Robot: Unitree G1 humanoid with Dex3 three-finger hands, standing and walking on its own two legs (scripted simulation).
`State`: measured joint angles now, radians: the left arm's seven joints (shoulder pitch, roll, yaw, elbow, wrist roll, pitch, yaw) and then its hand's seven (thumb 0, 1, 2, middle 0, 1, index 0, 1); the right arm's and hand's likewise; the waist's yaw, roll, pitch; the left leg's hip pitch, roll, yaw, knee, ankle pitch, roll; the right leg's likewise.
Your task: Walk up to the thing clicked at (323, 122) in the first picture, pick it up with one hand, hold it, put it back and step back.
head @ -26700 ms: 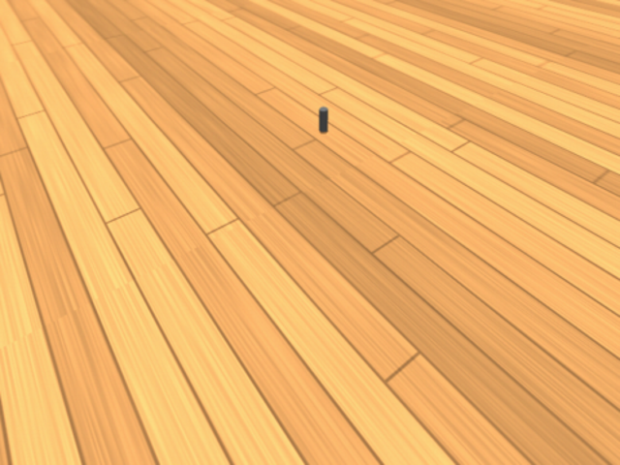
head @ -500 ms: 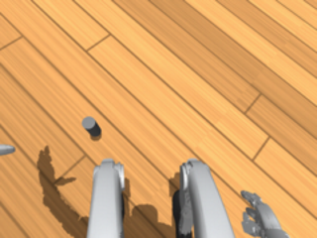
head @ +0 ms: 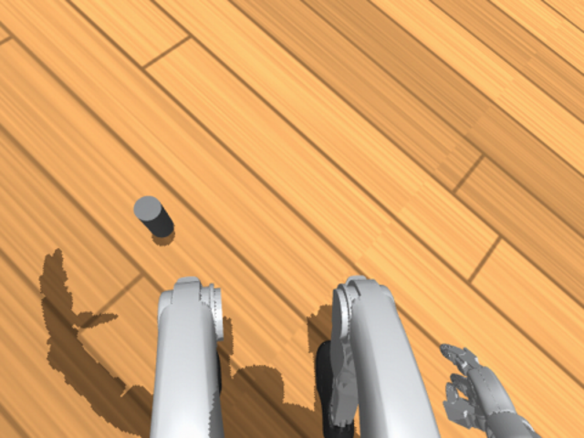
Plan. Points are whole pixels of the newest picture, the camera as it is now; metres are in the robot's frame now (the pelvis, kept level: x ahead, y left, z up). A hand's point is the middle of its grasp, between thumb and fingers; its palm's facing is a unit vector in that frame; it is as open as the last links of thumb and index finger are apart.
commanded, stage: go down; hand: left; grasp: from the side
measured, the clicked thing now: (155, 218) +0.47 +0.27 -0.35
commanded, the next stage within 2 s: approach in 1.46 s
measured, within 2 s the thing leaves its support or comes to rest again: neither
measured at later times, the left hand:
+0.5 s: hand out of the picture +0.37 +0.43 -0.03, palm faces +0.23 -0.93 -0.30, open 16.6 cm
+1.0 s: hand out of the picture +0.37 +0.43 -0.05, palm faces +0.24 -0.94 -0.26, open 16.6 cm
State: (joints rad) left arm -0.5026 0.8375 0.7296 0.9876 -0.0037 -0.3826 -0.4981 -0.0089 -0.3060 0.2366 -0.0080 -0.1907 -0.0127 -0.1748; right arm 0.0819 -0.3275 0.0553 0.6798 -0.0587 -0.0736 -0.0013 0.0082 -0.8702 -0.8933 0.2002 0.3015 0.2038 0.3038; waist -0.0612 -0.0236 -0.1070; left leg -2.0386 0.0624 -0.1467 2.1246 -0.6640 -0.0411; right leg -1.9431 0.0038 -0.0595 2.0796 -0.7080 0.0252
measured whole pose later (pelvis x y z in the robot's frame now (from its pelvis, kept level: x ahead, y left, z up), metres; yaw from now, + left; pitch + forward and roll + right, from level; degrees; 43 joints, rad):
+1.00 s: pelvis -0.01 +0.00 -0.05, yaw -1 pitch +30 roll -7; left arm -0.55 0.90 0.81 1.04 -0.06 -0.41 -0.58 -0.01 -0.38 0.21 -0.01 -0.18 -0.02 -0.16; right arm 0.07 -0.35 0.09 0.68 -0.07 -0.08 0.00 0.01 -0.88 -0.90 0.20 0.30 0.20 0.30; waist -0.07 -0.04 -0.06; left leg -2.15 0.05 -0.17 2.27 -0.66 -0.04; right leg -2.05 0.01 -0.07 2.22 -0.71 0.03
